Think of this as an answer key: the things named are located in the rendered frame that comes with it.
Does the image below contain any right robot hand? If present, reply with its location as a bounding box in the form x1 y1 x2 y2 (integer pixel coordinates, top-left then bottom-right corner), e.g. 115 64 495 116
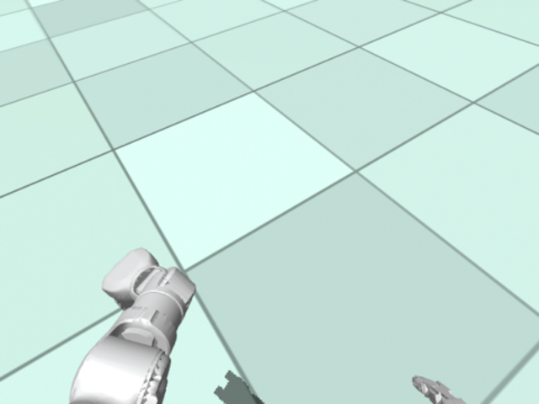
413 376 466 404

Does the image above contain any small box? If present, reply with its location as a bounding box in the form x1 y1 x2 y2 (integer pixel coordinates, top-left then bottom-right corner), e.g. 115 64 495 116
115 300 135 311

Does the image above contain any left robot arm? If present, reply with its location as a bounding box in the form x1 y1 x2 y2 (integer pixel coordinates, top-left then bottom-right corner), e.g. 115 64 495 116
69 265 195 404

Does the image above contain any left robot hand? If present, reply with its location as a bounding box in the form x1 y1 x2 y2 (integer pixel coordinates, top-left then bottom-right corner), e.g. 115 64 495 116
101 247 159 301

